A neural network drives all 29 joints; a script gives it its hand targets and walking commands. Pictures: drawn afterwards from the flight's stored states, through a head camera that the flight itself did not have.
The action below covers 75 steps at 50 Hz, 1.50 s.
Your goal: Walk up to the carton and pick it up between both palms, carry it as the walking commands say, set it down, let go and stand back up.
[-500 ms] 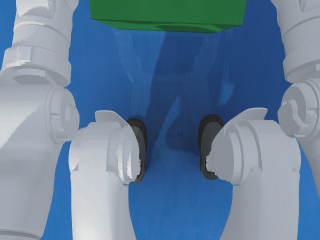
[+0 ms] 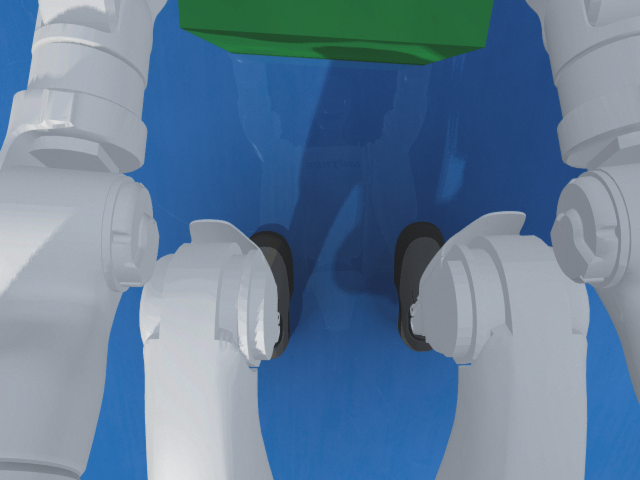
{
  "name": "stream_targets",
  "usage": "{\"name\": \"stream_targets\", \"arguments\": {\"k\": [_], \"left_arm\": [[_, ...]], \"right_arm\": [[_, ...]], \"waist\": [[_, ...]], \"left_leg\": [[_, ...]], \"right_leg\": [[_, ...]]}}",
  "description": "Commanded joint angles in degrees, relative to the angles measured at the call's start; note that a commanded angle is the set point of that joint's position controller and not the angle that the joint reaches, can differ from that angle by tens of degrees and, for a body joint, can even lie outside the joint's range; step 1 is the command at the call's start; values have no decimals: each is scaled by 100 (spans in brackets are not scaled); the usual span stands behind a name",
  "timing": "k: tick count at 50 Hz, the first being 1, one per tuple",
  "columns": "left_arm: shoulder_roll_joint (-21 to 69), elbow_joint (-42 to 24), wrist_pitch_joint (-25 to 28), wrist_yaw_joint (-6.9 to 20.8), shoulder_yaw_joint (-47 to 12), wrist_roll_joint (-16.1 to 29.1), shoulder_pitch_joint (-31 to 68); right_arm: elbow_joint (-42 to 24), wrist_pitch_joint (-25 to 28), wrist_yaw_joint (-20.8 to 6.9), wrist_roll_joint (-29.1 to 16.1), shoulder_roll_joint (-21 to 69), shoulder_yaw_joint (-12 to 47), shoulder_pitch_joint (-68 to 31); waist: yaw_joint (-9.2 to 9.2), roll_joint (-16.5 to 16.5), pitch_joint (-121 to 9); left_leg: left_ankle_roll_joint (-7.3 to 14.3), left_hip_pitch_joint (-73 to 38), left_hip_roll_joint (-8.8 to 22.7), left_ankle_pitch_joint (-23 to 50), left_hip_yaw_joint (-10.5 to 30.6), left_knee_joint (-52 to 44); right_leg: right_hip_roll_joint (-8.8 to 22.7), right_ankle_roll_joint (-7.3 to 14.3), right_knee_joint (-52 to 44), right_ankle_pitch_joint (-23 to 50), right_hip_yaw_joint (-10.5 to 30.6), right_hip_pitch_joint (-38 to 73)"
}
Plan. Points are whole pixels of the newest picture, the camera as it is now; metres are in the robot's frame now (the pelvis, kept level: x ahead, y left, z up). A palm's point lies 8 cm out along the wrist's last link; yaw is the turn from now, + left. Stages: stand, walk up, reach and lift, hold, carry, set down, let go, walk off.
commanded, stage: reach and lift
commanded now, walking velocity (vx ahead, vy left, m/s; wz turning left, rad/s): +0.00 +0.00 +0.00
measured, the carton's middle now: out of the picture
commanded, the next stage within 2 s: none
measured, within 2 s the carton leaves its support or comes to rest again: leaves its support in 0.02 s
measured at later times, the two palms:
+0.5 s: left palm out of the picture +0.56 +0.16 -0.12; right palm out of the picture +0.56 -0.16 -0.12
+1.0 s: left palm out of the picture +0.55 +0.16 -0.06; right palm out of the picture +0.54 -0.16 -0.06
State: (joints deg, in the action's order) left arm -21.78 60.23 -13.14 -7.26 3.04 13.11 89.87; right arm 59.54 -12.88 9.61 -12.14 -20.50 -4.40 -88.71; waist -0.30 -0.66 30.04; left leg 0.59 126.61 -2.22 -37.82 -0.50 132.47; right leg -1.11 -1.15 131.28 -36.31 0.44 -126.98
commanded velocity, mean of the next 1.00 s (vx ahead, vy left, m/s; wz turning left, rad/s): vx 0.00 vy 0.00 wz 0.00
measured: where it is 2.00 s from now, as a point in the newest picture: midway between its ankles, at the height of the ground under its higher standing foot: (344, 310)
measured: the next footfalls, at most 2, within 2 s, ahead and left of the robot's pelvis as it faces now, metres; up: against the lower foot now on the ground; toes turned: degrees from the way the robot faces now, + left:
none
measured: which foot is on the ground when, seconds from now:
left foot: down 0.00-1.00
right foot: down 0.00-1.00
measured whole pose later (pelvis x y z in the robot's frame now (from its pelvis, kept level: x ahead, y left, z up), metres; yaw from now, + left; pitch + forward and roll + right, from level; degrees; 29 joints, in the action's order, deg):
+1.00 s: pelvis -0.03 +0.00 +0.07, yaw +0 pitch +29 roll -1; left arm -15.8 45.5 -24.4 -8.3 15.4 -2.2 87.6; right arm 46.9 -21.9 14.2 -2.5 -15.0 -14.8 -87.0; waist -0.7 -0.5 30.0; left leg -0.1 114.4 -3.1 -32.3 0.7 117.7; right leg -2.1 -1.8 116.4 -31.2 1.0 -114.4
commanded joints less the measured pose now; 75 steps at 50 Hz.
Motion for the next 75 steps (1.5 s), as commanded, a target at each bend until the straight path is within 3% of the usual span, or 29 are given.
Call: {"name": "stream_targets", "arguments": {"k": [1,2,5,6,8,10,11,16,18,21,24,27,29,31,36,44,46,49,50,51,53,54,59,60,61,68,72,74,75], "left_arm": [[5410,-2410,229,1468,-1475,622,4259],[5410,-2358,219,1425,-1381,556,4354],[5747,-1860,94,1439,-1275,478,4235],[5651,-1679,41,1457,-1138,267,4012],[5601,-2254,75,1459,-1057,234,4281],[5684,-1728,-26,1553,-904,14,4170],[5774,-2012,-47,1584,-965,138,4305],[5913,-1653,-258,1773,-652,-175,4043],[5860,-1953,-282,1829,-741,-125,4239],[5904,-2184,-305,1826,-788,-151,4158],[5879,-2256,-344,1853,-881,-106,4157],[5910,-2354,-387,1819,-883,-66,4153],[6119,-2694,-428,1806,-1021,-59,4094],[6085,-2913,-440,1779,-1216,39,4267],[6376,-2685,-551,1734,-1192,-93,4026],[6553,-2689,-625,1755,-1058,-285,4033],[6452,-2797,-690,1717,-1071,-362,4049],[6598,-2799,-742,1715,-992,-401,4045],[6520,-2905,-764,1699,-1011,-400,4068],[6696,-2820,-804,1728,-1018,-361,3992],[6575,-2827,-822,1742,-977,-381,4105],[6613,-2720,-802,1784,-930,-451,4029],[6766,-3020,-879,1779,-1005,-385,4193],[6714,-2733,-907,1794,-1039,-431,4002],[6784,-2824,-904,1799,-1141,-410,3993],[7000,-2794,-978,1905,-905,-510,3658],[6789,-2902,-982,1997,-951,-569,4018],[6921,-3246,-960,1991,-1100,-470,4016],[6940,-2883,-1030,1997,-1013,-577,3682]], "right_arm": [[-2637,312,-1762,-646,4779,1489,-4589],[-2721,324,-1742,-735,4881,1522,-4853],[-2648,285,-1709,-548,4657,1515,-5081],[-2565,288,-1718,-588,4676,1507,-5282],[-2592,214,-1746,-592,4987,1512,-5021],[-1935,111,-1796,-350,5015,1252,-4733],[-2221,118,-1815,-353,5070,1228,-4787],[-2191,-34,-1876,-223,5230,1143,-5048],[-2216,-98,-1863,-142,5367,1159,-4714],[-2216,-140,-1926,-235,5423,1183,-4827],[-2317,-199,-1889,-196,5487,1231,-4643],[-2803,-203,-1847,-338,5529,1458,-5058],[-3097,-215,-1830,-397,5577,1529,-5100],[-3152,-272,-1792,-368,5636,1558,-4877],[-2832,-361,-1831,-174,5624,1302,-4553],[-2691,-498,-1970,112,5861,1055,-4356],[-2694,-570,-2003,27,5918,1168,-4395],[-2630,-640,-2065,130,5883,1079,-4457],[-3111,-614,-2048,-78,5987,1274,-4702],[-3117,-656,-2040,47,5936,1250,-4625],[-3009,-724,-2005,35,6005,1262,-4529],[-3022,-741,-2002,152,6160,1226,-4533],[-3183,-784,-2014,149,6105,1251,-4562],[-3107,-791,-2026,100,6095,1272,-4505],[-2971,-828,-2056,218,6209,1220,-4277],[-3313,-935,-2090,128,6460,1506,-4399],[-2789,-1026,-2096,324,6601,1219,-3945],[-3241,-1022,-2123,245,6719,1434,-4060],[-3184,-1020,-2122,230,6491,1402,-4116]], "waist": [[-164,-175,-10236],[-51,-218,-10296],[-254,10,-10043],[-61,-72,-9842],[11,38,-10261],[39,-33,-9495],[-68,-30,-9919],[77,-3,-9764],[-51,232,-10018],[105,-9,-10500],[-28,130,-10786],[167,135,-11314],[105,-71,-11995],[-80,115,-12374],[-113,-245,-11953],[-296,-140,-12244],[-106,-249,-12527],[-193,-218,-12362],[-65,-212,-12781],[-224,-7,-12916],[3,-149,-12922],[-98,83,-12837],[-262,-176,-13252],[-106,-290,-13006],[-214,-166,-13113],[29,144,-13521],[-117,-134,-13031],[-115,20,-13923],[-41,-267,-13601]], "left_leg": [[-29,-5202,-405,3940,-33,-1021],[-14,-5415,-423,4001,-20,-1056],[-43,-4967,-394,3359,-107,-1141],[-20,-4881,-378,3218,-95,-1267],[21,-4939,-395,3207,-136,-1341],[-41,-4350,-354,2681,-263,-1403],[-16,-4617,-388,2801,-222,-1442],[22,-4237,-373,2403,-356,-1578],[35,-4028,-381,2481,-341,-1610],[20,-4572,-389,2709,-267,-1656],[21,-4519,-403,2897,-296,-1635],[5,-4715,-462,3094,-337,-1672],[-19,-5249,-517,3452,-285,-1750],[-42,-5168,-505,3459,-341,-1716],[-95,-5502,-511,3281,-287,-1946],[-92,-5741,-546,3013,-201,-2262],[-126,-5954,-558,3073,-209,-2361],[-99,-5924,-544,2728,-160,-2529],[-66,-5965,-559,2853,-241,-2534],[-101,-6039,-592,2973,-221,-2579],[-92,-5783,-635,2825,-300,-2636],[-57,-5734,-635,2732,-316,-2722],[-118,-6061,-636,2870,-281,-2896],[-96,-5959,-586,2666,-233,-2945],[-125,-6105,-591,2712,-186,-3026],[-50,-5912,-695,2663,-379,-3269],[-55,-5679,-651,2290,-308,-3484],[-90,-6135,-669,2619,-316,-3489],[-96,-6025,-671,2544,-357,-3482]], "right_leg": [[-487,163,-839,3568,-360,4349],[-492,125,-865,3409,-409,4025],[-435,180,-1071,3001,-401,4154],[-411,161,-1094,2884,-419,4101],[-483,120,-1134,2969,-431,4318],[-435,153,-1304,2605,-370,4123],[-470,183,-1305,2679,-414,4303],[-496,183,-1521,2392,-400,4327],[-506,166,-1520,2841,-370,4891],[-502,164,-1459,2777,-436,4638],[-517,159,-1488,3130,-376,5016],[-547,137,-1509,3315,-334,5346],[-590,144,-1550,3524,-354,5515],[-603,129,-1579,3725,-370,5896],[-629,188,-1862,3068,-417,5064],[-646,222,-2167,2740,-513,4901],[-657,169,-2204,2698,-553,4930],[-642,223,-2376,2306,-550,4740],[-679,174,-2459,2518,-488,5179],[-708,170,-2488,2675,-560,5286],[-660,185,-2580,2596,-374,5522],[-687,147,-2699,2555,-466,5477],[-690,159,-2858,2641,-494,5571],[-646,177,-2843,2499,-409,5448],[-687,186,-2897,2533,-488,5383],[-692,102,-3268,2570,-392,6261],[-669,127,-3401,2280,-339,5937],[-722,101,-3418,2642,-376,6391],[-684,107,-3460,2471,-311,6215]]}}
